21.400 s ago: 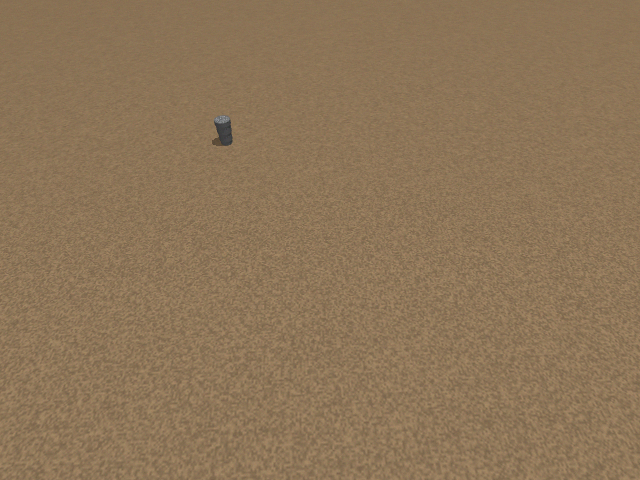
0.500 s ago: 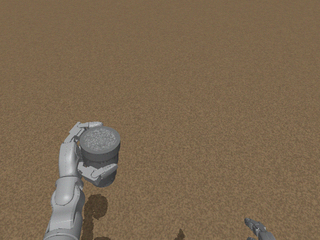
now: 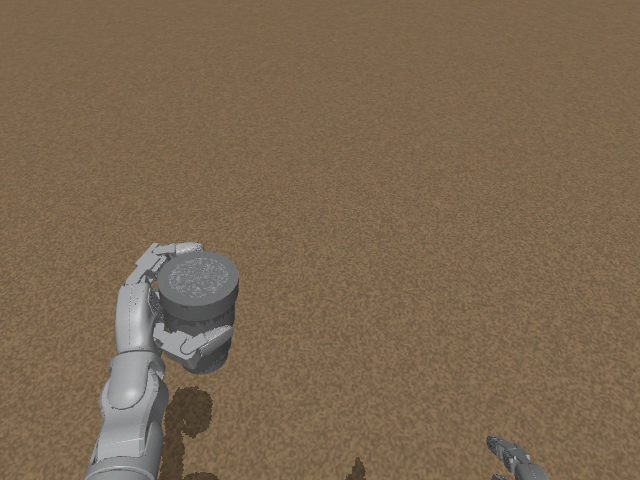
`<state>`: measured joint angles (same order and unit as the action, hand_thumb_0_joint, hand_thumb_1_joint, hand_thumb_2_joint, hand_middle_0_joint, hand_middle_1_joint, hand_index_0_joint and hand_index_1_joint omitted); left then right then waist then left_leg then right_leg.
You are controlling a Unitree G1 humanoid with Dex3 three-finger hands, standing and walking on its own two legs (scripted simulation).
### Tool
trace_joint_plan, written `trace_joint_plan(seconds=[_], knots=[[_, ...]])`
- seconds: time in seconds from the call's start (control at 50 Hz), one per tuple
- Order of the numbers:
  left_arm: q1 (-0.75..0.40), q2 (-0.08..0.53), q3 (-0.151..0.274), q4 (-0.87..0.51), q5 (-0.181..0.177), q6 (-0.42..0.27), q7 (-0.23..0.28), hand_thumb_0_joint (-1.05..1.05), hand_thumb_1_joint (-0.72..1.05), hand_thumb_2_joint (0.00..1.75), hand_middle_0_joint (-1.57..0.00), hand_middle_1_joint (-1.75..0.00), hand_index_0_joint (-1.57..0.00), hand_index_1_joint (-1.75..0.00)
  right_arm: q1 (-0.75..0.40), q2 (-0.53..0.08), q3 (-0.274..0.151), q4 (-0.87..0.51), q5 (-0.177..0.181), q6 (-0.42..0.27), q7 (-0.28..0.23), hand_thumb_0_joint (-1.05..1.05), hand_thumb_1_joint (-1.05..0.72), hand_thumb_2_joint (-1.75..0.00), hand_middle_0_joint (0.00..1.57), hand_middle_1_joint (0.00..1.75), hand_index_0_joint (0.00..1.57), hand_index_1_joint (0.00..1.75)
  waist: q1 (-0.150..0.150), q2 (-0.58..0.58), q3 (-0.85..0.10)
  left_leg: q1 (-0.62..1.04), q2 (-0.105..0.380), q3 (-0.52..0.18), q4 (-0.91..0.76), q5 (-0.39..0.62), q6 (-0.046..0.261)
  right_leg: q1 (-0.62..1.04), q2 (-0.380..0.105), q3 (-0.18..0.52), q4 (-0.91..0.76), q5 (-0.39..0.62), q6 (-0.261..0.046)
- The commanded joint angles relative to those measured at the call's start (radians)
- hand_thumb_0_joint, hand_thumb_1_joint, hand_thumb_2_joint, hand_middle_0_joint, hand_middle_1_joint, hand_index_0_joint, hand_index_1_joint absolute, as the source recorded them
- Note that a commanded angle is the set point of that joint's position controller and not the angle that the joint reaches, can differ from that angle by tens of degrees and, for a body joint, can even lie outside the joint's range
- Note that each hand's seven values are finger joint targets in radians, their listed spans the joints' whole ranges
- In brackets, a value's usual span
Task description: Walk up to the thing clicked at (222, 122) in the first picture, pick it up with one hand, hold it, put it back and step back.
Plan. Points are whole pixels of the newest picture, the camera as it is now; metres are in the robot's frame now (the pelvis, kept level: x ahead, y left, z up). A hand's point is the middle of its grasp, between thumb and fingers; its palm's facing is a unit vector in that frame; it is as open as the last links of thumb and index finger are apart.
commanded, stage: crouch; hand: left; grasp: from the side
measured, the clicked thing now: (201, 318) +0.32 +0.17 +0.03
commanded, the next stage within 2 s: lower in 2.00 s
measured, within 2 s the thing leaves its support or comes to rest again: neither
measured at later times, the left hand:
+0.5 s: hand (206, 341) +0.33 +0.18 -0.04, palm faces +0.20 -0.98 +0.00, open 12.1 cm
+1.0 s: hand (229, 384) +0.36 +0.20 -0.30, palm faces +0.22 -0.98 -0.03, open 12.1 cm
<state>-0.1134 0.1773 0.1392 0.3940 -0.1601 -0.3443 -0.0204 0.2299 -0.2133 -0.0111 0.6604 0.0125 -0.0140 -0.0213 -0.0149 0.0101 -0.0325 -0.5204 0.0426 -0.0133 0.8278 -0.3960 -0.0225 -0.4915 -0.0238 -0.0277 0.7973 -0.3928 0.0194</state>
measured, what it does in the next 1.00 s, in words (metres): lowers itself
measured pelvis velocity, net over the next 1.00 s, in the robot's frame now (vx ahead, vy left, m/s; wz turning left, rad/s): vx -0.06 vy -0.01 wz -0.05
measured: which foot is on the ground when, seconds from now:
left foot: down 0.00-1.00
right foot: down 0.00-1.00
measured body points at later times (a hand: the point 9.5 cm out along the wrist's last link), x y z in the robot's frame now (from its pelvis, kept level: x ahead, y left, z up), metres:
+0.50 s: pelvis -0.02 +0.00 -0.05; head +0.07 +0.02 +0.39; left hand +0.31 +0.23 -0.04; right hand +0.12 -0.26 -0.15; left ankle +0.02 +0.13 -0.70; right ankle +0.01 -0.13 -0.70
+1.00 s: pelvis -0.06 -0.01 -0.26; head +0.13 +0.02 +0.14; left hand +0.34 +0.25 -0.29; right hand +0.06 -0.27 -0.40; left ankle +0.01 +0.13 -0.70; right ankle +0.01 -0.13 -0.70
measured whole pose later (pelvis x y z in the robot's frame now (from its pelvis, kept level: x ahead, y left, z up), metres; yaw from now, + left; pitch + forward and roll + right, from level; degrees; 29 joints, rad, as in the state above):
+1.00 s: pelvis -0.06 -0.01 -0.26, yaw -3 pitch +33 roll -3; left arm -0.54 0.28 0.40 0.99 -0.11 -0.79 -0.08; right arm 0.09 -0.24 0.00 0.71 -0.09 -0.01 0.08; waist -0.07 -0.01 -0.18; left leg -1.85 0.05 -0.09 1.95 -0.68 -0.05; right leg -1.82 -0.01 -0.03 1.92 -0.68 0.01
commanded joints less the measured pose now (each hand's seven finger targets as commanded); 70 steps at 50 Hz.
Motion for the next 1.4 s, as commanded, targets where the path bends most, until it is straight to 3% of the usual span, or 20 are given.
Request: trace_joint_plan(seconds=[0.0, 0.06, 0.2, 0.28, 0.4, 0.52, 0.6, 0.62, 0.66, 0.68, 0.74, 0.8, 0.9, 0.96, 1.04, 1.06, 1.12, 1.22, 1.34, 1.38], knots=[[-0.23, 0.099, 0.012, -0.235, -0.001, -0.074, -0.006, 0.0, -0.03, 1.15, -1.19, -1.35, -1.21, -1.35, -0.03, -0.138, -0.05, -0.13, -0.003, -0.045, -0.007, 0.0, -0.93, -0.91, 0.2, 0.3, 0.2, 0.3, -0.011, -0.002, -0.263, 0.137, -0.025, 0.013, -0.12, 0.218, 0.018, 0.09, 0.03, -0.018, -0.105, 0.248, -0.022], [-0.291, 0.106, 0.004, -0.288, -0.001, -0.083, -0.002, 0.0, 0.0, 1.14, -1.19, -1.3, -1.21, -1.31, -0.034, -0.139, -0.052, -0.129, -0.004, -0.053, -0.004, 0.0, -0.89, -0.9, 0.2, 0.3, 0.2, 0.3, -0.015, 0.024, -0.277, 0.145, -0.021, 0.008, -0.119, 0.221, 0.013, 0.084, 0.033, -0.021, -0.097, 0.246, -0.026], [-0.231, 0.072, 0.041, -0.158, 0.001, -0.095, 0.025, 0.0, 0.02, 1.17, -1.21, -1.33, -1.23, -1.33, -0.047, -0.133, -0.053, -0.128, -0.009, -0.047, 0.004, 0.0, -0.88, -0.9, 0.2, 0.3, 0.2, 0.3, -0.014, -0.048, -0.175, 0.029, -0.026, 0.014, -0.088, 0.157, 0.025, 0.011, 0.026, -0.019, -0.09, 0.2, -0.02], [-0.249, 0.064, 0.061, -0.085, 0.015, -0.144, 0.035, 0.0, -0.02, 1.16, -1.19, -1.32, -1.21, -1.32, -0.041, -0.13, -0.062, -0.119, -0.021, -0.051, 0.015, 0.0, -0.88, -0.9, 0.2, 0.3, 0.2, 0.3, -0.022, -0.033, -0.192, -0.028, -0.025, 0.011, -0.033, 0.137, 0.024, -0.065, 0.025, -0.012, -0.027, 0.183, -0.024], [-0.338, 0.089, 0.091, 0.066, 0.034, -0.274, 0.025, 0.0, -0.01, 1.16, -1.18, -1.32, -1.2, -1.32, -0.023, -0.14, -0.076, -0.096, -0.044, -0.063, 0.037, 0.0, -0.89, -0.91, 0.2, 0.3, 0.2, 0.3, -0.046, -0.029, -0.321, -0.191, -0.03, 0.002, 0.153, 0.113, 0.031, -0.233, 0.019, -0.001, 0.144, 0.163, -0.027], [-0.492, 0.146, 0.135, 0.149, 0.022, -0.444, 0.012, 0.0, 0.0, 1.18, -1.2, -1.33, -1.21, -1.34, -0.035, -0.165, -0.072, -0.091, -0.062, -0.08, 0.059, 0.0, -0.89, -0.91, 0.2, 0.3, 0.2, 0.3, -0.042, 0.067, -0.489, -0.42, -0.028, -0.03, 0.396, -0.006, 0.023, -0.568, 0.028, -0.006, 0.41, 0.016, -0.045], [-0.526, 0.172, 0.131, 0.234, 0.039, -0.476, -0.018, 0.0, 0.0, 1.16, -1.18, -1.3, -1.19, -1.31, -0.031, -0.191, -0.07, -0.089, -0.07, -0.068, 0.066, 0.0, -0.89, -0.91, 0.2, 0.3, 0.2, 0.3, -0.045, 0.104, -0.585, -0.505, -0.023, -0.049, 0.501, 0.001, 0.016, -0.714, 0.035, -0.012, 0.538, -0.003, -0.052], [-0.555, 0.213, 0.164, 0.225, 0.037, -0.481, -0.017, 0.0, 0.0, 1.17, -1.18, -1.31, -1.19, -1.32, -0.034, -0.188, -0.064, -0.094, -0.07, -0.064, 0.066, 0.0, -0.89, -0.91, 0.2, 0.3, 0.2, 0.3, -0.037, 0.107, -0.607, -0.541, -0.026, -0.044, 0.529, -0.009, 0.017, -0.718, 0.032, 0.0, 0.554, -0.017, -0.051], [-0.532, 0.196, 0.178, 0.274, 0.028, -0.476, -0.017, 0.0, -0.04, 1.16, -1.19, -1.31, -1.19, -1.32, -0.029, -0.197, -0.067, -0.091, -0.073, -0.052, 0.071, 0.0, -0.9, -0.91, 0.2, 0.3, 0.2, 0.3, -0.034, 0.088, -0.633, -0.606, -0.027, -0.046, 0.573, -0.005, 0.016, -0.748, 0.032, 0.0, 0.602, -0.02, -0.051], [-0.524, 0.231, 0.232, 0.27, 0.013, -0.477, -0.008, 0.0, -0.03, 1.18, -1.18, -1.31, -1.19, -1.32, -0.027, -0.196, -0.066, -0.092, -0.073, -0.047, 0.074, 0.0, -0.9, -0.91, 0.2, 0.3, 0.2, 0.3, -0.017, 0.059, -0.665, -0.659, -0.029, -0.034, 0.612, 0.011, 0.022, -0.712, 0.031, 0.016, 0.608, -0.003, -0.043], [-0.564, 0.233, 0.256, 0.292, 0.001, -0.481, -0.009, 0.0, 0.03, 1.19, -1.18, -1.31, -1.18, -1.32, -0.018, -0.215, -0.07, -0.073, -0.078, -0.037, 0.081, 0.0, -0.91, -0.91, 0.2, 0.3, 0.2, 0.3, -0.038, 0.037, -0.739, -0.723, -0.029, -0.034, 0.715, 0.072, 0.034, -0.769, 0.034, 0.011, 0.695, 0.063, -0.041], [-0.573, 0.202, 0.212, 0.358, 0.019, -0.488, -0.036, 0.0, 0.08, 1.21, -1.21, -1.33, -1.22, -1.34, -0.012, -0.212, -0.071, -0.036, -0.084, -0.032, 0.088, 0.0, -0.92, -0.91, 0.2, 0.3, 0.2, 0.3, -0.074, -0.001, -0.704, -0.843, -0.027, -0.034, 0.809, 0.05, 0.044, -0.855, 0.037, 0.013, 0.757, 0.06, -0.037], [-0.68, 0.283, 0.276, 0.4, 0.038, -0.529, -0.06, 0.0, 0.09, 1.22, -1.21, -1.35, -1.22, -1.35, -0.025, -0.218, -0.062, -0.02, -0.104, -0.029, 0.098, 0.0, -0.91, -0.91, 0.2, 0.3, 0.2, 0.3, -0.073, 0.014, -0.738, -0.954, -0.025, -0.035, 0.918, -0.025, 0.039, -0.953, 0.035, 0.011, 0.878, -0.019, -0.041], [-0.712, 0.359, 0.362, 0.404, 0.029, -0.554, -0.044, 0.0, 0.07, 1.25, -1.19, -1.35, -1.2, -1.36, -0.023, -0.219, -0.053, -0.004, -0.115, -0.02, 0.102, 0.0, -0.92, -0.91, 0.2, 0.3, 0.2, 0.3, -0.044, 0.029, -0.785, -1.013, -0.024, -0.022, 0.991, -0.026, 0.039, -0.963, 0.036, 0.02, 0.931, -0.029, -0.036], [-0.774, 0.397, 0.368, 0.453, 0.057, -0.567, -0.05, 0.0, 0.05, 1.27, -1.2, -1.37, -1.21, -1.38, -0.03, -0.222, -0.041, 0.018, -0.128, -0.011, 0.104, 0.0, -0.92, -0.92, 0.2, 0.3, 0.2, 0.3, -0.063, 0.076, -0.772, -1.088, -0.022, -0.014, 1.059, -0.07, 0.034, -1.046, 0.042, 0.012, 1.008, -0.071, -0.041], [-0.756, 0.335, 0.326, 0.526, 0.067, -0.56, -0.062, 0.0, 0.04, 1.28, -1.21, -1.37, -1.21, -1.39, -0.032, -0.224, -0.04, 0.02, -0.129, -0.01, 0.107, 0.0, -0.92, -0.92, 0.2, 0.3, 0.2, 0.3, -0.086, 0.074, -0.74, -1.088, -0.02, -0.018, 1.065, -0.093, 0.031, -1.108, 0.046, -0.009, 1.03, -0.094, -0.046], [-0.791, 0.387, 0.343, 0.541, 0.082, -0.563, -0.083, 0.0, 0.0, 1.25, -1.21, -1.36, -1.21, -1.37, -0.05, -0.236, -0.036, 0.02, -0.132, -0.008, 0.106, 0.0, -0.92, -0.91, 0.2, 0.3, 0.2, 0.3, -0.088, 0.104, -0.678, -1.156, -0.021, -0.011, 1.086, -0.235, 0.026, -1.201, 0.05, -0.033, 1.071, -0.214, -0.05], [-0.87, 0.427, 0.367, 0.496, 0.058, -0.556, -0.097, 0.0, -0.03, 1.23, -1.19, -1.35, -1.2, -1.36, -0.045, -0.26, -0.024, 0.023, -0.137, -0.004, 0.107, 0.0, -0.92, -0.91, 0.2, 0.3, 0.2, 0.3, -0.096, 0.154, -0.728, -1.145, -0.021, -0.018, 1.136, -0.246, 0.023, -1.265, 0.052, -0.07, 1.155, -0.211, -0.051], [-0.846, 0.416, 0.364, 0.583, 0.068, -0.546, -0.085, 0.0, -0.01, 1.22, -1.18, -1.33, -1.19, -1.34, -0.057, -0.28, 0.007, 0.032, -0.148, 0.006, 0.107, 0.0, -0.92, -0.91, 0.2, 0.3, 0.2, 0.3, -0.126, 0.144, -0.612, -1.232, -0.021, -0.051, 1.192, -0.299, 0.022, -1.365, 0.048, -0.101, 1.228, -0.231, -0.049], [-0.879, 0.49, 0.407, 0.529, 0.073, -0.556, -0.074, 0.0, -0.04, 1.21, -1.16, -1.31, -1.17, -1.32, -0.054, -0.284, 0.015, 0.031, -0.155, 0.013, 0.107, 0.0, -0.92, -0.91, 0.2, 0.3, 0.2, 0.3, -0.112, 0.147, -0.639, -1.269, -0.026, -0.038, 1.225, -0.277, 0.026, -1.33, 0.052, -0.098, 1.239, -0.216, -0.047]])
